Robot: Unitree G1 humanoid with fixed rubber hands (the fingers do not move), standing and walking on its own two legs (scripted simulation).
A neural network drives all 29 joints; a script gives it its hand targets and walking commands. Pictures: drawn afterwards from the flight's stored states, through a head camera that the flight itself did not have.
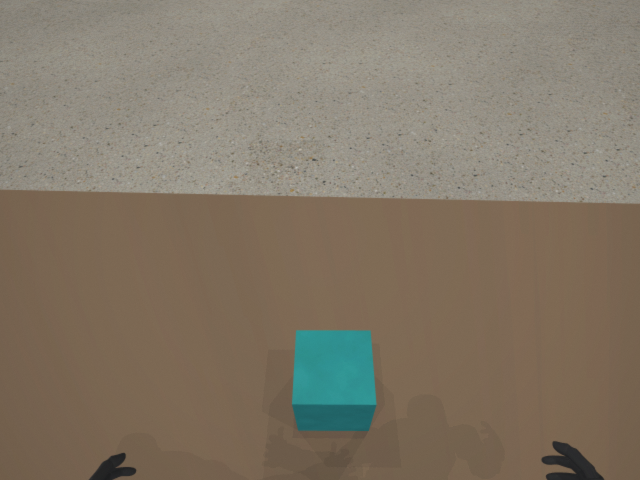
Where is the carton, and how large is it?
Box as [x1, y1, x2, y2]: [292, 330, 375, 430]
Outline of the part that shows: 296,330 292,406 298,430 368,430 375,407 370,330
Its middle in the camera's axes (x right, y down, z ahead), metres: +0.04 +0.43 +1.12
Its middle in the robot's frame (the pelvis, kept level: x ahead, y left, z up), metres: +0.45 -0.01 -0.66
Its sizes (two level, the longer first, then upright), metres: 0.210 0.200 0.250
